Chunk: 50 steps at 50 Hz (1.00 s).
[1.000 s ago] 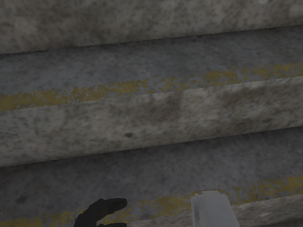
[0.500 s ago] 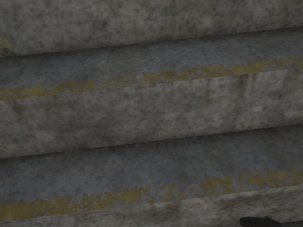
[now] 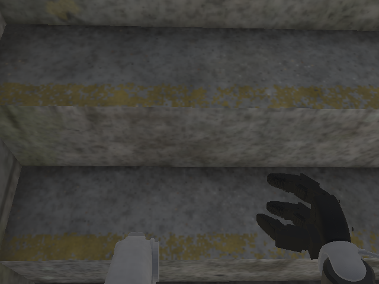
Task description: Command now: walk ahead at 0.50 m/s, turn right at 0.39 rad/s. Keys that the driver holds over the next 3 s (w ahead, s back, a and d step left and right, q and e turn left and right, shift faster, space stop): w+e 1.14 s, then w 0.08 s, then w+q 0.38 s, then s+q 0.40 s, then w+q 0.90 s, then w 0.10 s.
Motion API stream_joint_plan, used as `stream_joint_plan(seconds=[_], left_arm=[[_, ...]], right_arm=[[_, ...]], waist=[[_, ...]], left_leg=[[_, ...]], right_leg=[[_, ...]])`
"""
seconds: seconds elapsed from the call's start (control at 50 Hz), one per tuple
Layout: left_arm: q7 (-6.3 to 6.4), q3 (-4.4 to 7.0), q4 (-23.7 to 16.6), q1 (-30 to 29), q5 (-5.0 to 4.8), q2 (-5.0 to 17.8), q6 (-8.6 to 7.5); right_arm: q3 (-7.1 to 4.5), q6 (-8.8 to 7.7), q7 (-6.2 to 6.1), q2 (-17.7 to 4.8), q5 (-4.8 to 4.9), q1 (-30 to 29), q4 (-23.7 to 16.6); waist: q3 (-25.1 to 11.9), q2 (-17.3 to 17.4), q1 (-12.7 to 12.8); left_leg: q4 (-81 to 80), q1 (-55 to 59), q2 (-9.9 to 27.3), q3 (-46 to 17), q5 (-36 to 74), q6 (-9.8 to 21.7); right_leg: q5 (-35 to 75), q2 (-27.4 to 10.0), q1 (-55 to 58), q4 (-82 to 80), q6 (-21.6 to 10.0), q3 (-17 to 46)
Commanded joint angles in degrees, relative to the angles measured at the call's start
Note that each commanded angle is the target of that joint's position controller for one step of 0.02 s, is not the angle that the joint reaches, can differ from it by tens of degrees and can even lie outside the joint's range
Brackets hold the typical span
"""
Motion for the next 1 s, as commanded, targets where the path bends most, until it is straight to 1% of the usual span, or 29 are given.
stream_joint_plan(seconds=[0.02,0.04,0.08,0.1,0.18,0.3,0.36,0.4,0.42,0.46,0.5,0.54,0.6,0.62,0.64,0.66,0.68,0.7,0.72,0.74,0.76,0.78,0.8,0.82,0.88,0.92,0.96,0.98,1.0], left_arm=[[-2.48,1.12,-14.76,-5.43,5.26,-0.76,-2.85],[-1.48,0.24,-16.56,-5.97,5.58,-5.49,-0.97],[-1.2,-1.91,-14.57,-1.62,5.35,-6.45,1.81],[-1.21,-2.02,-11.72,5.04,5.44,-5.08,3.74],[-0.62,-0.89,-12.96,-0.64,4.11,0.35,8.99],[-1.7,0.53,-14.06,-3.05,3.41,3.32,9.87],[-2.65,1.19,-13.57,-0.44,2.29,3.95,10.64],[-2.08,1.03,-13.05,4.02,1.83,3.24,10.69],[-1.99,1.39,-12.91,5.28,1.17,4.3,10.16],[-2.02,0.56,-12.83,9.92,1.52,3.77,9.29],[-2.11,-0.04,-12.51,7.83,1.42,3.26,8.29],[-0.68,-1.07,-10.39,14.91,1.02,0.0,7.58],[-2.58,-1.58,-3.68,19.67,1.91,-0.54,3.95],[-3.39,-1.99,-4.42,15.74,3.64,0.62,3.0],[-3.97,-2.1,-7.37,8.78,5.91,3.68,1.25],[-3.47,-1.57,-9.56,4.76,5.4,9.58,0.05],[-1.82,-0.31,-12.19,6.01,5.21,13.88,0.01],[-1.14,0.05,-11.18,9.14,3.6,10.64,0.77],[0.02,2.73,-12.57,7.3,3.47,15.97,2.06],[1.05,1.71,-12.21,11.7,3.26,9.91,1.14],[1.18,2.27,-11.9,8.34,3.68,10.72,0.72],[1.12,2.56,-12.32,8.55,3.52,10.32,1.29],[1.36,2.81,-12.97,7.14,3.43,9.65,1.9],[1.99,2.47,-11.79,8.97,1.9,7.98,1.72],[3.46,1.98,-13.08,5.37,1.4,6.12,2.67],[3.02,1.85,-16.08,-3.18,0.16,6.83,5.65],[1.99,2.84,-16.62,-6.35,1.78,8.68,7.89],[1.83,2.65,-17.41,-8.08,1.82,7.48,8.19],[1.81,0.93,-17.34,-6.12,1.85,3.2,7.82]], right_arm=[[-8.38,1.06,-2.11,-23.43,-1.63,22.46,1.54],[-7.46,2.13,-1.94,-20.96,-0.27,12.96,3.87],[-5.59,2.93,-2.06,-11.79,-1.71,4.78,9.71],[-4.82,2.2,-1.98,-8.91,-2.32,1.33,10.04],[-5.91,-2.17,-0.15,-12.73,-2.56,2.04,14.74],[-8.39,-4.97,-1.49,-17.7,-1.46,4.13,13.47],[-8.58,-4.24,-1.45,-17.84,-2.0,0.21,10.97],[-7.9,-3.21,-1.08,-15.86,-0.94,-3.86,8.79],[-7.62,-2.42,-0.97,-16.32,-2.18,-8.16,7.59],[-6.59,-2.34,-0.58,-14.73,-1.71,-10.46,6.34],[-5.95,-1.93,-1.0,-13.1,-1.8,-4.15,7.72],[-4.81,-1.2,-0.33,-10.16,0.05,-6.89,5.89],[-4.42,1.43,-1.97,-5.29,0.66,-4.63,3.0],[-4.36,3.3,-1.63,-3.51,1.51,-3.11,3.66],[-4.1,4.72,0.33,0.5,1.86,-3.79,1.39],[-3.01,3.59,2.42,4.37,-0.6,-2.71,-4.43],[-0.24,2.67,1.78,7.24,-1.79,-10.86,-10.68],[0.55,1.43,1.43,5.59,-3.49,-15.08,-11.03],[0.93,0.49,1.46,7.24,-3.13,-15.01,-13.38],[-0.38,-0.99,2.22,0.88,-4.99,-23.86,-15.85],[-2.09,0.16,1.82,-2.32,-3.61,-18.16,-14.42],[-2.52,0.67,0.86,-3.64,-3.34,-15.51,-11.05],[-2.63,1.89,0.02,-2.53,-1.28,-10.07,-9.05],[-2.54,2.2,-0.91,-1.5,-1.3,-6.91,-7.74],[-1.54,2.16,-0.82,-1.34,-1.26,-0.95,-4.91],[-1.57,2.18,0.19,-4.35,0.16,5.36,-2.98],[-3.96,4.12,-0.06,-7.81,0.99,16.63,1.14],[-4.12,4.34,-0.69,-7.4,0.34,22.2,4.16],[-2.36,3.08,-1.31,-3.95,1.39,21.93,6.12]], waist=[[-47.17,33.39,-11.67],[-38.17,29.68,-3.23],[-13.3,16.86,6.22],[-10.95,12.29,8.59],[-9.11,8.47,7.85],[-9.8,9.42,6.87],[-9.25,10.39,8.94],[-10.27,11.73,10.98],[-10.43,12.52,12.8],[-8.93,11.23,14.79],[-7.64,10.95,9.9],[-8.71,13.32,9.79],[-8.28,-4.9,8.07],[-6.95,-14.41,6.73],[-4.07,-18.26,0.17],[-3.2,-29.06,-5.59],[-0.08,-25.79,-2.46],[1.09,-9.82,1.11],[-6.17,-11.21,1.82],[-5.8,-7.8,8.49],[-8.3,-3.27,4.14],[-8.99,-1.04,4.88],[-10.86,-4.61,3.01],[-10.16,-7.78,2.35],[-12.31,-9.43,-1.37],[-13.17,-10.15,-6.77],[-12.17,-17.28,-10.86],[-7.85,-10.2,-12.59],[-4.19,2.65,-9.1]], left_leg=[[-66.82,64.43,13.17,-58.32,-53.0,-3.59],[-61.41,53.45,13.95,-49.03,-47.9,-5.85],[-44.85,27.52,11.97,-26.64,-33.11,-3.12],[-42.95,20.82,10.88,-20.12,-27.55,-3.51],[-49.3,21.66,14.68,-17.36,-21.59,-1.68],[-59.24,31.67,23.21,-16.11,-28.04,-2.89],[-59.17,28.63,24.2,-8.51,-30.01,-3.48],[-56.45,26.93,22.72,-1.45,-26.69,-3.94],[-55.91,24.84,22.01,1.05,-24.61,-4.18],[-48.57,25.73,20.78,5.01,-23.93,-6.55],[-41.37,34.85,20.27,7.09,-20.35,-6.8],[-34.94,35.16,18.85,10.33,-14.02,-6.86],[-2.28,33.51,13.11,16.86,-11.31,-7.49],[20.56,32.83,8.67,17.27,-14.49,-6.97],[45.11,21.03,4.43,13.79,-13.79,-7.35],[54.41,12.72,2.68,9.59,-12.27,-8.41],[60.88,3.68,-0.31,7.02,-7.74,-8.72],[54.67,-7.58,1.89,1.11,4.8,-7.16],[51.35,-12.12,0.34,-1.16,9.29,-6.15],[37.65,-6.45,3.16,-3.55,16.56,-6.27],[32.75,-6.18,0.13,-8.03,24.48,-4.79],[28.02,-4.35,-2.68,-6.73,26.46,-4.73],[24.26,1.71,-4.96,-5.9,26.0,-4.52],[20.79,4.83,-6.27,-4.71,22.92,-4.76],[5.49,16.19,-7.5,-3.54,20.04,-4.56],[-30.25,41.04,-7.08,-1.77,7.09,-3.73],[-47.7,57.71,-7.07,-3.3,-4.27,-1.96],[-60.69,62.82,-6.67,-2.43,-2.46,-0.81],[-64.23,62.44,-4.45,-6.68,5.34,-3.69]], right_leg=[[-5.94,22.94,-32.42,75.23,2.85,23.45],[-2.32,21.05,-37.91,86.44,3.86,20.85],[7.89,17.57,-41.29,84.84,3.48,10.26],[7.05,18.23,-36.61,84.75,4.42,7.47],[4.82,18.13,-39.18,85.54,3.44,3.72],[1.47,15.83,-42.66,84.98,2.6,5.84],[0.57,15.2,-35.82,80.57,2.17,3.77],[0.23,14.75,-28.06,75.51,1.43,2.18],[-1.09,13.68,-22.33,71.33,0.5,1.14],[-2.43,10.17,-18.97,52.32,-2.73,-0.09],[2.53,5.61,-18.92,29.85,-4.86,-4.66],[11.27,2.23,-8.83,14.12,-4.82,-8.24],[30.15,0.41,3.77,-8.6,-3.91,-5.18],[29.71,4.23,-1.83,-8.64,-2.47,-7.51],[29.22,8.37,-6.99,9.8,2.9,-4.84],[38.08,12.86,-12.85,6.87,2.84,8.68],[25.36,7.73,-13.06,1.13,-5.7,21.86],[4.86,6.87,-4.99,5.94,-6.87,23.32],[-19.48,0.3,2.67,-5.47,-12.75,45.06],[-38.52,0.45,-5.86,-14.23,-14.23,60.38],[-47.81,-2.66,-0.36,-11.46,-13.28,57.8],[-45.17,-1.03,1.28,-8.27,-12.29,50.55],[-40.08,1.54,2.46,-4.88,-11.48,44.0],[-36.77,3.35,3.3,-3.92,-11.3,38.93],[-25.65,6.52,2.86,-3.08,-9.78,29.17],[-23.16,12.4,-10.04,-3.55,-4.81,16.48],[-21.1,13.53,-16.55,-0.32,-5.68,19.42],[-27.43,14.99,-22.12,7.23,-4.11,18.33],[-39.17,19.5,-27.89,25.36,-2.11,14.11]])
Next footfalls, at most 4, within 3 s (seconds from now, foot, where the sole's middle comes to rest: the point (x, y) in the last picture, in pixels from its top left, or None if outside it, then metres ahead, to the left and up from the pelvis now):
0.62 right None -0.04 -0.15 -0.81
1.02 left None -0.05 0.11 -0.81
1.42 right None -0.07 -0.28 -0.81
1.90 left None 0.00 -0.20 -0.81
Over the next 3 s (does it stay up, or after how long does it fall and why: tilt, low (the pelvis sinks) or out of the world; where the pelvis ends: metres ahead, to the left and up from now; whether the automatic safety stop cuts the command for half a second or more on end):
stays up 0.02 -0.17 -0.02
